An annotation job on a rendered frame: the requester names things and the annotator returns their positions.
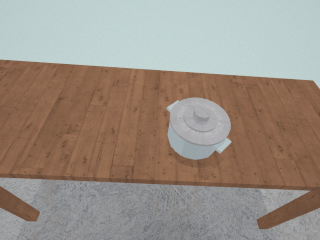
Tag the pot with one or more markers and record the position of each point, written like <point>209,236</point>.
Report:
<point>189,150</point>

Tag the table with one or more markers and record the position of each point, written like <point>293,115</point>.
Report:
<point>110,124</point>

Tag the knob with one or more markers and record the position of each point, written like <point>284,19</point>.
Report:
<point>202,113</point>

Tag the lid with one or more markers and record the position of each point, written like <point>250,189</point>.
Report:
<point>208,133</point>

